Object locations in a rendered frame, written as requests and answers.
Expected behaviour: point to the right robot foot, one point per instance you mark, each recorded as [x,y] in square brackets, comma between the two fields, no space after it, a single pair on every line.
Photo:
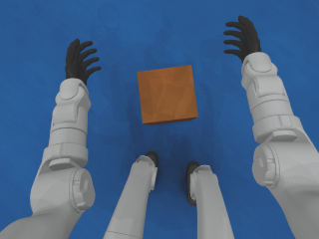
[189,170]

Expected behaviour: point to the robot right shin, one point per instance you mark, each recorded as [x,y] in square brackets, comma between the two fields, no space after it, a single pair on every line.
[206,168]

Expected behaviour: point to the robot right hand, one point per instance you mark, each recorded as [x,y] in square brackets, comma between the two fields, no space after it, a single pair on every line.
[249,38]

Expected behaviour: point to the robot right forearm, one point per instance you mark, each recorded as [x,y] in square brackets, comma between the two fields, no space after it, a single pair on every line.
[273,118]

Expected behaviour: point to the robot left upper arm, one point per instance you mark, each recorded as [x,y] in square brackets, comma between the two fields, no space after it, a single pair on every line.
[58,200]

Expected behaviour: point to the carton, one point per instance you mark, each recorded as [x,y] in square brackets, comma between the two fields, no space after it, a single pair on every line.
[167,95]

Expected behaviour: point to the robot left forearm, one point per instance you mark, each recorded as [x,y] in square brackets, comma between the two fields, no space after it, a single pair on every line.
[69,129]

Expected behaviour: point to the robot left hand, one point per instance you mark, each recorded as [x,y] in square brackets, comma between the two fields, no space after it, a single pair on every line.
[75,67]

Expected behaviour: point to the robot right upper arm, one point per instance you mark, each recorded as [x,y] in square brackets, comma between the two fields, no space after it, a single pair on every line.
[290,170]

